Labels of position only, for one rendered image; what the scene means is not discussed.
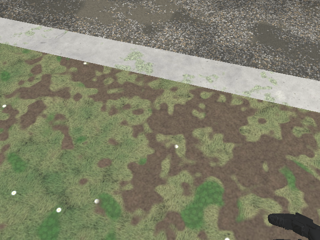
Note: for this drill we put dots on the robot right hand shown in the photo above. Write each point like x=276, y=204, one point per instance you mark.
x=297, y=222

